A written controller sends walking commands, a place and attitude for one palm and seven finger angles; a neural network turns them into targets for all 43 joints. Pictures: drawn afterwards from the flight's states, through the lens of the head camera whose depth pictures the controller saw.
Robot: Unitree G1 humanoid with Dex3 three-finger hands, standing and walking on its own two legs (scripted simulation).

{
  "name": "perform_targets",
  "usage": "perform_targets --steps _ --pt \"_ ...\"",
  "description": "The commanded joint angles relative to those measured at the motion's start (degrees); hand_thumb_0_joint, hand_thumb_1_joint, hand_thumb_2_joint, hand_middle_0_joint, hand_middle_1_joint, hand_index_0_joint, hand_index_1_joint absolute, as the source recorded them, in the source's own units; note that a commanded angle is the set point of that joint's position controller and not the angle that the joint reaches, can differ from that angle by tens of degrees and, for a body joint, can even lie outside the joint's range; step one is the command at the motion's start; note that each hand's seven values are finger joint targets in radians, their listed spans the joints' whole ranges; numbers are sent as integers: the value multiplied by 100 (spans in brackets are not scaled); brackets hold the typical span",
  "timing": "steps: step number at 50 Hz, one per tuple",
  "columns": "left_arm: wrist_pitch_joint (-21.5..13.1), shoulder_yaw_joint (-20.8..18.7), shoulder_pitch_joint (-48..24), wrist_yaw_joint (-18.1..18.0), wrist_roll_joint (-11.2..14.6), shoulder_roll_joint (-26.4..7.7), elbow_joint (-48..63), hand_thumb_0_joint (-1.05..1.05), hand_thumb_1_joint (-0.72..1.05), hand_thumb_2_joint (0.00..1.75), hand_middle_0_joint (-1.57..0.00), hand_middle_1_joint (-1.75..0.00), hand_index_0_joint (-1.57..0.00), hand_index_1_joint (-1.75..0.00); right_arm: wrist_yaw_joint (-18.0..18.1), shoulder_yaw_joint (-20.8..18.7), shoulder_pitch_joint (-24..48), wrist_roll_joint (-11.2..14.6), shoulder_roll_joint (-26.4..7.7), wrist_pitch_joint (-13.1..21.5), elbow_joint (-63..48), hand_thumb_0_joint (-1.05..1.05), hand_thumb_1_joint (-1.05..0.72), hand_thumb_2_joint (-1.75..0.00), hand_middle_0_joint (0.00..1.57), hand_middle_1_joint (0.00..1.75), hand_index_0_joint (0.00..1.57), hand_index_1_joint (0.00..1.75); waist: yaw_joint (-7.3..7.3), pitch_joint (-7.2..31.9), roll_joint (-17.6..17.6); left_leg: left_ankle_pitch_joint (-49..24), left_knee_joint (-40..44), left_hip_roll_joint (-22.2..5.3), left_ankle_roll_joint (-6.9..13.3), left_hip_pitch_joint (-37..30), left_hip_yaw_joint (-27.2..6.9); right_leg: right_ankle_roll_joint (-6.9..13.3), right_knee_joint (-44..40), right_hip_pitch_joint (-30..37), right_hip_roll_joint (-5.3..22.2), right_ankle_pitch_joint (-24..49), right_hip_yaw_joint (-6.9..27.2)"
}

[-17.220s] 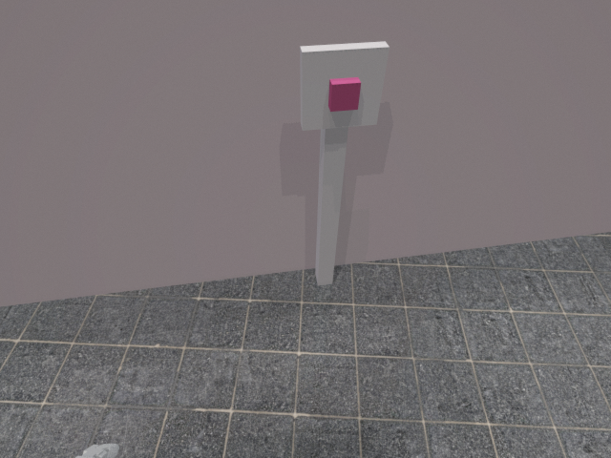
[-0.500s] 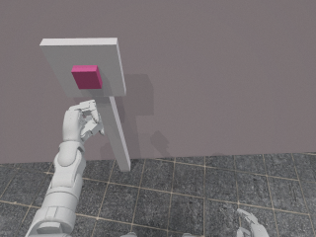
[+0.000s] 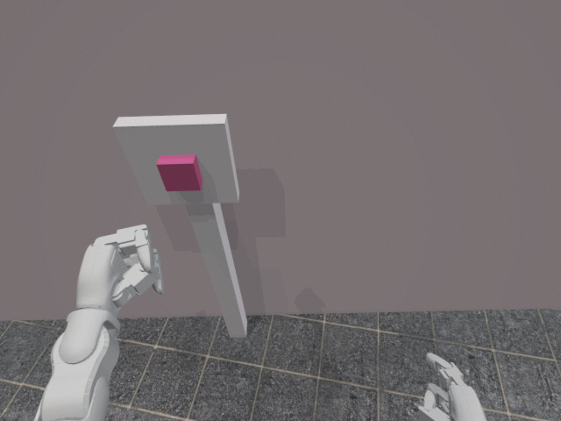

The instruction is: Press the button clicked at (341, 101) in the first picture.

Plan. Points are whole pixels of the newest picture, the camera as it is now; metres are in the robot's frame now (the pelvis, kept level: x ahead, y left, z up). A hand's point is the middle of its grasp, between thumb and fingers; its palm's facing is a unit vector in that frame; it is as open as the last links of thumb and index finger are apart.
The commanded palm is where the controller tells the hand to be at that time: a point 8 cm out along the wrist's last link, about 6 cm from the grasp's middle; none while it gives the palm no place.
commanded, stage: draw the hand back to the body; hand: left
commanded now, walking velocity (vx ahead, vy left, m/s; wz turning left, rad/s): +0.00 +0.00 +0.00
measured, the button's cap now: (181, 172) +0.51 +0.22 +0.08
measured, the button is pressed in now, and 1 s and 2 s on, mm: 0 0 0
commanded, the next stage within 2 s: step back with the hand held close in 0.94 s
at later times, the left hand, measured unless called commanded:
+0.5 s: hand (78, 295) +0.22 +0.23 +0.16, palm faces +0.33 -0.88 -0.35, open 3.1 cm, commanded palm +0.17 +0.28 +0.18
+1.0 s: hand (33, 317) +0.18 +0.25 +0.18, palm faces +0.40 -0.84 -0.37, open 3.1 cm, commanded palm +0.13 +0.29 +0.20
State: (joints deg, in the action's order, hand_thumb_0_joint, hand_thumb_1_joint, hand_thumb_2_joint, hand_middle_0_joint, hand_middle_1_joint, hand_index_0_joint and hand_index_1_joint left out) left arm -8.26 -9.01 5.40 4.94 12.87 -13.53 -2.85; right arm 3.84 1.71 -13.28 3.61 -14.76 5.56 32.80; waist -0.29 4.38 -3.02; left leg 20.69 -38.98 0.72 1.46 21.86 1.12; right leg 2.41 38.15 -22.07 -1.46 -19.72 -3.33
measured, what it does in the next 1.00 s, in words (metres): stands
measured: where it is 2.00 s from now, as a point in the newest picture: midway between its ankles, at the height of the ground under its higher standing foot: outside the picture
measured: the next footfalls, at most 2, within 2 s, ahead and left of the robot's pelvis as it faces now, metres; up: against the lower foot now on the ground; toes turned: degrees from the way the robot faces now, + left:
none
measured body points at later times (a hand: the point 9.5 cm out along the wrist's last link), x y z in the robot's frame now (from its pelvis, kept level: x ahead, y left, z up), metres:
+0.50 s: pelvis +0.02 +0.01 +0.02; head -0.01 -0.02 +0.47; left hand +0.19 +0.28 +0.18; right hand +0.20 -0.21 -0.06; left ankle -0.01 +0.10 -0.72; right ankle +0.00 -0.09 -0.72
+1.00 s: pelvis +0.00 +0.01 +0.02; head -0.03 -0.01 +0.47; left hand +0.15 +0.29 +0.20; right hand +0.19 -0.21 -0.06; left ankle -0.01 +0.10 -0.72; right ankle +0.00 -0.09 -0.72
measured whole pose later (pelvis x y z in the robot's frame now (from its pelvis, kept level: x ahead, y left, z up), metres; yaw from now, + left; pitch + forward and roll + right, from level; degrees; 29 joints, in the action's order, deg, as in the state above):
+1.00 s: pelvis +0.00 +0.01 +0.02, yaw -1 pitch -5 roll -1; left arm -5.4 -15.8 30.9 -6.1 3.6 -18.3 27.4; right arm 4.3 1.6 -11.7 0.4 -12.7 7.1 35.7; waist -3.8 -0.8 -3.7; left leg 14.7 -24.4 1.0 2.2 4.6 1.8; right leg 1.6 22.3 -4.4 -1.6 -12.8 -2.3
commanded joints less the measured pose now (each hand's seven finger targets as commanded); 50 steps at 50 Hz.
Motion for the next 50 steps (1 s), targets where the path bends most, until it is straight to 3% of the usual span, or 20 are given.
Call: perform_targets --steps 1,2,4,6,10,12,13,14,18,21,24,26,28,32,36,39,41,50 --pt "-103 -113 -769 -720 -603 -1067 1843 0 90 90 -130 -150 -130 -150 117 -185 765 -103 -444 238 -867 0 -90 -90 20 30 20 30 -23 430 213 -908 992 -125 120 -722 -156 -133 -1252 818 326 1054 494" --pt "-54 -128 -673 -820 -648 -1089 1975 0 90 90 -130 -150 -130 -150 122 -160 780 -119 -434 216 -852 0 -90 -90 20 30 20 30 -42 391 116 -1010 1076 -133 121 -872 -162 -123 -1313 898 319 1171 466" --pt "11 -269 -383 -945 -706 -1213 2039 0 90 90 -130 -150 -130 -150 135 -147 835 -152 -445 173 -788 0 -90 -90 20 30 20 30 -81 309 364 -1139 1219 -154 128 -983 -172 -124 -1465 1112 281 1232 437" --pt "36 -307 -181 -1020 -766 -1175 2259 0 90 90 -130 -150 -130 -150 132 -123 856 -177 -413 147 -800 0 -90 -90 20 30 20 30 -95 316 64 -1318 1393 -154 104 -1272 -156 -106 -1522 1269 269 1396 381" --pt "79 -376 190 -1087 -821 -1172 2601 0 90 90 -130 -150 -130 -150 117 -115 934 -232 -402 135 -791 0 -90 -90 20 30 20 30 -126 169 141 -1547 1607 -171 96 -1497 -150 -106 -1714 1488 247 1568 346" --pt "58 -396 310 -1114 -865 -1159 2937 0 90 90 -130 -150 -130 -150 90 -121 932 -252 -393 162 -799 0 -90 -90 20 30 20 30 -141 256 -116 -1795 1673 -175 72 -1665 -162 -82 -1722 1609 242 1750 320" --pt "57 -470 466 -1134 -879 -1208 3035 0 90 90 -130 -150 -130 -150 76 -122 930 -272 -394 181 -789 0 -90 -90 20 30 20 30 -172 282 -121 -1927 1688 -178 65 -1714 -166 -80 -1728 1662 248 1866 304" --pt "85 -513 695 -1125 -871 -1216 2978 0 90 90 -130 -150 -130 -150 64 -130 964 -283 -410 189 -758 0 -90 -90 20 30 20 30 -187 124 111 -1922 1693 -188 73 -1647 -167 -91 -1793 1646 215 1851 304" --pt "68 -664 1064 -1146 -897 -1245 3423 0 90 90 -130 -150 -130 -150 23 -159 942 -303 -396 191 -772 0 -90 -90 20 30 20 30 -211 211 -66 -2226 1729 -184 48 -1769 -170 -85 -1772 1797 224 2073 295" --pt "50 -792 1448 -1143 -893 -1282 3670 0 90 90 -130 -150 -130 -150 -15 -175 960 -313 -387 219 -774 0 -90 -90 20 30 20 30 -251 131 7 -2375 1742 -204 27 -1746 -200 -88 -1772 1827 214 2126 274" --pt "53 -1011 1794 -1144 -881 -1391 3751 0 90 90 -130 -150 -130 -150 -17 -205 991 -322 -395 239 -758 0 -90 -90 20 30 20 30 -292 -25 225 -2303 1735 -208 46 -1657 -190 -95 -1829 1791 191 2108 289" --pt "22 -1054 1847 -1143 -879 -1365 3880 0 90 90 -130 -150 -130 -150 -23 -204 982 -311 -375 230 -761 0 -90 -90 20 30 20 30 -290 -92 41 -2189 1771 -210 26 -1628 -199 -95 -1832 1768 197 1963 289" --pt "-37 -1206 1943 -1169 -891 -1477 4154 0 90 90 -130 -150 -130 -150 -25 -220 954 -313 -378 293 -760 0 -90 -90 20 30 20 30 -315 100 -127 -2271 1740 -203 15 -1713 -212 -88 -1802 1823 200 2002 284" --pt "-54 -1361 2316 -1174 -855 -1476 4208 0 90 90 -130 -150 -130 -150 -2 -236 990 -304 -347 347 -748 0 -90 -90 20 30 20 30 -348 -137 84 -2057 1769 -222 13 -1613 -220 -98 -1853 1726 172 1832 288" --pt "-61 -1206 2221 -1157 -891 -1297 4093 0 90 90 -130 -150 -130 -150 20 -250 957 -305 -384 361 -706 0 -90 -90 20 30 20 30 -279 -477 24 -1629 1842 -227 15 -1532 -228 -98 -1957 1499 163 1400 297" --pt "-70 -1214 2102 -1171 -904 -1332 4088 0 90 90 -130 -150 -130 -150 49 -268 958 -310 -406 379 -691 0 -90 -90 20 30 20 30 -288 -456 206 -1451 1848 -223 43 -1549 -249 -96 -2045 1466 144 1191 334" --pt "-94 -1259 2056 -1197 -908 -1391 4158 0 90 90 -130 -150 -130 -150 73 -252 973 -319 -382 400 -704 0 -90 -90 20 30 20 30 -310 -370 -26 -1350 1863 -199 49 -1585 -229 -91 -2023 1513 179 1130 354" --pt "-86 -1318 2121 -1213 -899 -1408 4200 0 90 90 -130 -150 -130 -150 69 -221 997 -340 -352 468 -652 0 -90 -90 20 30 20 30 -347 -396 -112 -1502 1875 -196 6 -1541 -256 -63 -2030 1633 165 1296 392"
